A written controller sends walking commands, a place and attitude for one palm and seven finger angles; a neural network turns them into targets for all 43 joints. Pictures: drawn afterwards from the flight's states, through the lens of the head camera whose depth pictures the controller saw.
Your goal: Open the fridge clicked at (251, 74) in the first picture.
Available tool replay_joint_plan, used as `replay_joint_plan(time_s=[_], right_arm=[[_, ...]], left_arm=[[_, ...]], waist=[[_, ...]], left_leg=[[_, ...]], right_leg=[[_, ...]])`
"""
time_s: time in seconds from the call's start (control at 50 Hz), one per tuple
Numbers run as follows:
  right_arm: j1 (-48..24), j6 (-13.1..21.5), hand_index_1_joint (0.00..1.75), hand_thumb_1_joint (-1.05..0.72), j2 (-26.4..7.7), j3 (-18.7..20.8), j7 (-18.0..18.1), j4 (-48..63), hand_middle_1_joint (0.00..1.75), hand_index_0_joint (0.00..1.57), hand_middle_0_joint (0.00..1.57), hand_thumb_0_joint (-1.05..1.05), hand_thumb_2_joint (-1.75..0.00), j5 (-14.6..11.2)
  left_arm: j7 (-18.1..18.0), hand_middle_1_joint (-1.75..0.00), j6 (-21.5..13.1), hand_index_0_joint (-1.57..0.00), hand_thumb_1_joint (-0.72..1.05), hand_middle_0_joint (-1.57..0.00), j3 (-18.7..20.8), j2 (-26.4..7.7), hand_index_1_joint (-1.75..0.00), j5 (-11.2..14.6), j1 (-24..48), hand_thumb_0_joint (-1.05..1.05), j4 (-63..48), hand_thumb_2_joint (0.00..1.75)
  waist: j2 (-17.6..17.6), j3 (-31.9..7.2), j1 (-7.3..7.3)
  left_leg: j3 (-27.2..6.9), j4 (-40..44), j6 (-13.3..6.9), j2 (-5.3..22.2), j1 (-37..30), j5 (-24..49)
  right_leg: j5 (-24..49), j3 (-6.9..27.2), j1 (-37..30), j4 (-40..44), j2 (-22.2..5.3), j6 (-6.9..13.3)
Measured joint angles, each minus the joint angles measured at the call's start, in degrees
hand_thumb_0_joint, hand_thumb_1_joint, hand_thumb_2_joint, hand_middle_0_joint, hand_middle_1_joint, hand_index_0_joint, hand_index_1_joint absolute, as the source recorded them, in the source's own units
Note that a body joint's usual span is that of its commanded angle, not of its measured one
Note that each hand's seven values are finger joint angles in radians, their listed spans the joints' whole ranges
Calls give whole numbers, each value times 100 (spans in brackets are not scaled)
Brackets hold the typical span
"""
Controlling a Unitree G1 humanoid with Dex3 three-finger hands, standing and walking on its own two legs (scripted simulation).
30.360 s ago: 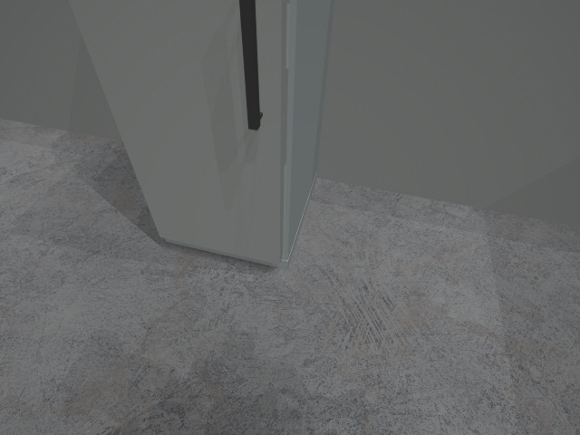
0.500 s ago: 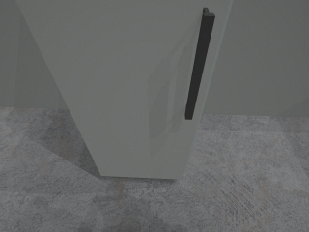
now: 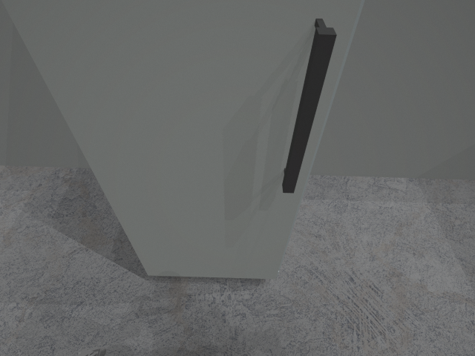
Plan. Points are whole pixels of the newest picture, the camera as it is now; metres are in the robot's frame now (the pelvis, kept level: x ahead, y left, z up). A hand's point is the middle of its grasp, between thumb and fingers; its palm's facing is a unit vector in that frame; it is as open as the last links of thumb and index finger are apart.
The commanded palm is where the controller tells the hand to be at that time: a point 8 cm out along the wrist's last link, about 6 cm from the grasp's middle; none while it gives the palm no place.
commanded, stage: look again from close up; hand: right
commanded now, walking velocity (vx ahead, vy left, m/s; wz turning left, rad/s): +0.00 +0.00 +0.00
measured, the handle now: (300, 122) +0.50 -0.09 +0.14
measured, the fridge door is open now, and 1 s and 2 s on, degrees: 0 0 0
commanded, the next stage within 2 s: raise the hand to about handle height in 0.58 s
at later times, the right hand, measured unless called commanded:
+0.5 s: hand out of the picture +0.08 -0.22 -0.15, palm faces -0.05 +0.94 -0.34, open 7.4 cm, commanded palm none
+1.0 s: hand (382, 329) +0.18 -0.21 -0.01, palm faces +0.08 +0.99 -0.09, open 8.1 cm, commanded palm +0.13 -0.27 -0.02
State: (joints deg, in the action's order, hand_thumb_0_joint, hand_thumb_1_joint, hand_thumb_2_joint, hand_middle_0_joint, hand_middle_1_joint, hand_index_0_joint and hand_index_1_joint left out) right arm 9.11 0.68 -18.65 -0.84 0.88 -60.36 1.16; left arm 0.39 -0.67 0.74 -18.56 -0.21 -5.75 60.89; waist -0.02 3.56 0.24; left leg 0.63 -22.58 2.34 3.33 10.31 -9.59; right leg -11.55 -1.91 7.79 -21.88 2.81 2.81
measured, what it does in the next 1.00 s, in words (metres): stands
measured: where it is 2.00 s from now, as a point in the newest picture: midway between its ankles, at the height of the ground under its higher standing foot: outside the picture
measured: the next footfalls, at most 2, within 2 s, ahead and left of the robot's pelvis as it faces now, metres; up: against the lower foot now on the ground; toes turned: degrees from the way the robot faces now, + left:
none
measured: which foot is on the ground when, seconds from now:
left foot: down 0.00-1.00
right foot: down 0.00-1.00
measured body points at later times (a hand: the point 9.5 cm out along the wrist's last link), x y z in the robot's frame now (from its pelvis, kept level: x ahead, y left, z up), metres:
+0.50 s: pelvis +0.01 +0.02 +0.00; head +0.01 +0.03 +0.45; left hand +0.07 +0.31 -0.13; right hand +0.09 -0.27 -0.13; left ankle +0.03 +0.15 -0.74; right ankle +0.01 -0.09 -0.74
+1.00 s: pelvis -0.01 +0.03 -0.05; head +0.01 +0.03 +0.40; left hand +0.18 +0.27 -0.10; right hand +0.17 -0.26 +0.00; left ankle +0.03 +0.15 -0.74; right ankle +0.01 -0.09 -0.74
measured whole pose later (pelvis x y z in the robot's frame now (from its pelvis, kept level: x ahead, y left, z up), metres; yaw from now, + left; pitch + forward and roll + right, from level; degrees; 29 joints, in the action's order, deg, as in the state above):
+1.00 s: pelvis -0.01 +0.03 -0.05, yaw +0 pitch +6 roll -1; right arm 18.6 32.8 -16.5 17.6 -23.5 -20.1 -19.1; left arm -1.2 -16.8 0.7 -13.2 1.9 -11.1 35.3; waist -1.3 -4.1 0.2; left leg 1.2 -49.3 -0.4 1.7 33.9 -21.1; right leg -23.0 -1.3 31.1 -48.3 0.6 0.3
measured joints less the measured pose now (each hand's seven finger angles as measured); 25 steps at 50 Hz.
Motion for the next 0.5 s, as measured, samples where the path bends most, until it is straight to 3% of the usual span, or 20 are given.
replay_joint_plan(time_s=[0.5], right_arm=[[-109, 16, 30, -91, -10, -11, -51, -158, 30, 20, 20, 0, -90, -24]], left_arm=[[-5, -30, 24, -21, 90, -20, -76, -59, -30, -4, -209, 1, 322, 89]], waist=[[40, -84, -73]], left_leg=[[52, 353, -169, -194, -253, 129]], right_leg=[[132, 43, -264, 357, -189, -180]])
